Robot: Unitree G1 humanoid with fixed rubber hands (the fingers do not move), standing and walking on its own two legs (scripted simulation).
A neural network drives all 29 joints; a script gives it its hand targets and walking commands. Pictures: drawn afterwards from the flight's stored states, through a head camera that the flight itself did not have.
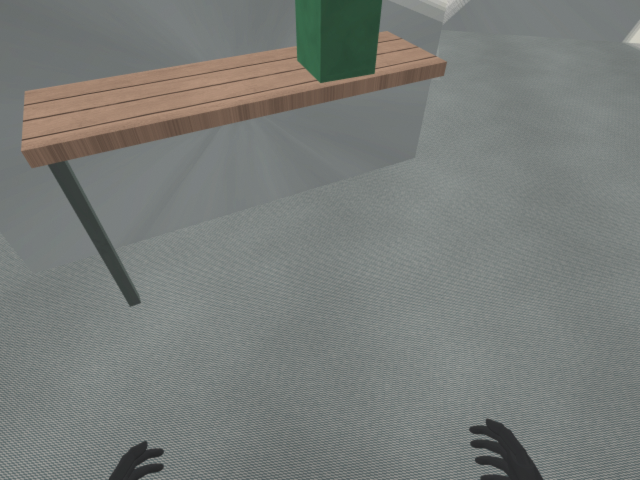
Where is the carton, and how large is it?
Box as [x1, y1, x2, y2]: [295, 0, 381, 82]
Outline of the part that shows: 295,0 297,60 320,82 374,73 381,0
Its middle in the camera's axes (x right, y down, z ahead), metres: +0.05 -0.70 +1.26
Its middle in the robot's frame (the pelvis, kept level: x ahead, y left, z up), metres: +1.43 -0.08 +0.08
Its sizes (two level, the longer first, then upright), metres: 0.210 0.200 0.250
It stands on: a table, 0.71 m high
